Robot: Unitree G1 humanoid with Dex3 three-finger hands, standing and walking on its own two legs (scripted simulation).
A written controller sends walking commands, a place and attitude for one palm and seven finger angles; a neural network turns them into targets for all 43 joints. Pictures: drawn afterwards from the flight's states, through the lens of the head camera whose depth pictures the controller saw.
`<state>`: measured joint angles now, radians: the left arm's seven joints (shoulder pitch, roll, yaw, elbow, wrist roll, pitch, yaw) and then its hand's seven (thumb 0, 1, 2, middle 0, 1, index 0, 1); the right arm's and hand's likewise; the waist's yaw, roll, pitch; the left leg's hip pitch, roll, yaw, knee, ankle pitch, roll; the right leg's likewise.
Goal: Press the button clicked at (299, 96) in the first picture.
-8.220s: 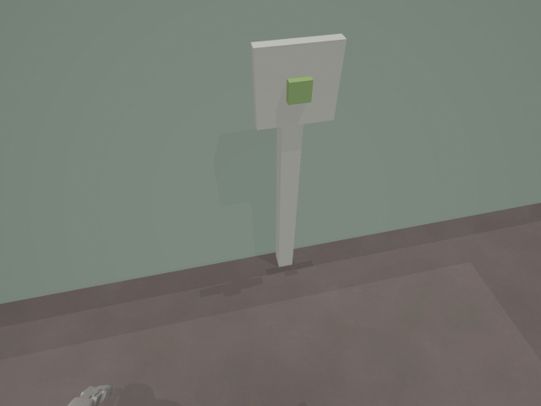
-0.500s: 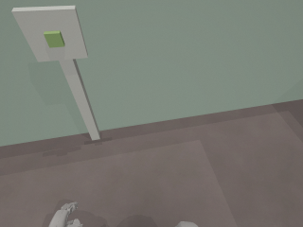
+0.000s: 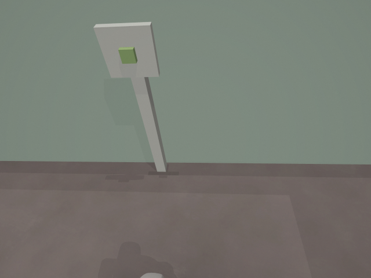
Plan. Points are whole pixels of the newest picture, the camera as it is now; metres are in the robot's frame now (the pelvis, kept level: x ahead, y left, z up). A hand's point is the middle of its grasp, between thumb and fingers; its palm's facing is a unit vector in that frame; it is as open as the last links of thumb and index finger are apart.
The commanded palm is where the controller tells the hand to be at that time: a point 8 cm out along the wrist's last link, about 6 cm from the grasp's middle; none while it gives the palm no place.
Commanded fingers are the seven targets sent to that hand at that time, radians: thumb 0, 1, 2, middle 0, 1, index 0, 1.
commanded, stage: take the last steps up to it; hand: left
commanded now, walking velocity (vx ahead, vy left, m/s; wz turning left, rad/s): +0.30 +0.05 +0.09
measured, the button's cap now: (128, 54) +0.84 +0.27 +0.07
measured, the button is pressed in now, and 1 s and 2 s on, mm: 0 0 0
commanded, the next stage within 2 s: come to a stop and stand still in 1.10 s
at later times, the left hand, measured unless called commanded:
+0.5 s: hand out of the picture +0.04 +0.28 -0.18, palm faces +0.08 -0.99 -0.13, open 7.4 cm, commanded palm none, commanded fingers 0.00 0.90 0.90 -0.20 -0.30 -0.20 -0.30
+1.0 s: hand (133, 202) +0.37 +0.21 -0.19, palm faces -0.08 -0.99 -0.13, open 7.4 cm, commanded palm none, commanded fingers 0.00 0.90 0.90 -0.20 -0.30 -0.20 -0.30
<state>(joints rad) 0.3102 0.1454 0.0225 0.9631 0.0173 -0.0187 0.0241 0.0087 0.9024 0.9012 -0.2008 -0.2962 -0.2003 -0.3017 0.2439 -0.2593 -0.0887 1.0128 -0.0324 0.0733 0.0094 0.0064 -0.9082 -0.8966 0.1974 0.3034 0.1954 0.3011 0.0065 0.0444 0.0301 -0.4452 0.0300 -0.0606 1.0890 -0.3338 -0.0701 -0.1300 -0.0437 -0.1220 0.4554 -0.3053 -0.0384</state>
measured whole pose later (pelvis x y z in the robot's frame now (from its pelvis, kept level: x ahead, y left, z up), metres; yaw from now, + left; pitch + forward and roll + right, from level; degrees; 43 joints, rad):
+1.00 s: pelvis +0.25 +0.06 -0.02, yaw -3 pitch -2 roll -1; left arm 0.11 0.14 0.03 1.01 0.01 -0.07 0.00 0.01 0.91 0.90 -0.20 -0.30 -0.20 -0.30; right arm 0.56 -0.06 -0.02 1.23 0.00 -0.03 -0.03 0.01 -0.90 -0.90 0.20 0.30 0.20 0.30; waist -0.05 0.00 0.08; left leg -0.13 0.05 0.10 1.01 -0.50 0.02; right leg -0.35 0.02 -0.17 0.63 -0.25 -0.10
